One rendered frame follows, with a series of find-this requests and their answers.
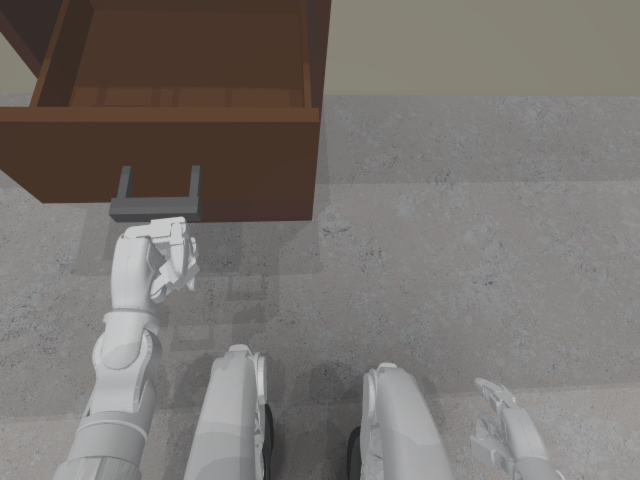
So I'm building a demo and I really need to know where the robot right hand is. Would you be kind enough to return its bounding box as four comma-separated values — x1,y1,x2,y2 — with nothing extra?
470,378,550,477

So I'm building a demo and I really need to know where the left robot forearm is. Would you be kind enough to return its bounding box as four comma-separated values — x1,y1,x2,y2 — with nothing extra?
52,309,162,480

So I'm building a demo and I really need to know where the cabinet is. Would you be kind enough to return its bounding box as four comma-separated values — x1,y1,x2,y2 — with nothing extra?
0,0,332,223

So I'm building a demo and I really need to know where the handle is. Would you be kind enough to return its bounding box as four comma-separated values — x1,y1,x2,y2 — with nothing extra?
109,165,203,223

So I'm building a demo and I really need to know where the robot left hand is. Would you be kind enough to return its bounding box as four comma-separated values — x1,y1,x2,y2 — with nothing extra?
111,217,200,315

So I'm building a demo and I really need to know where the robot thigh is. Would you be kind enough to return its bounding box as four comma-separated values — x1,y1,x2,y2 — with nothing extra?
362,367,457,480
183,350,267,480

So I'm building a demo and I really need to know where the right robot thigh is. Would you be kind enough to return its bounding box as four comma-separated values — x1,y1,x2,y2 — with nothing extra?
362,367,457,480

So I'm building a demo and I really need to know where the left robot thigh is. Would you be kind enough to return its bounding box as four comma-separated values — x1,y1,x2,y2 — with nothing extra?
183,350,267,480

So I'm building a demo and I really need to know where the drawer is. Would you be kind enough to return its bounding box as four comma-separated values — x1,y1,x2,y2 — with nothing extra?
0,0,319,203

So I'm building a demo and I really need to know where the right robot forearm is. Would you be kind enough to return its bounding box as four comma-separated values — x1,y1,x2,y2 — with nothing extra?
513,458,565,480

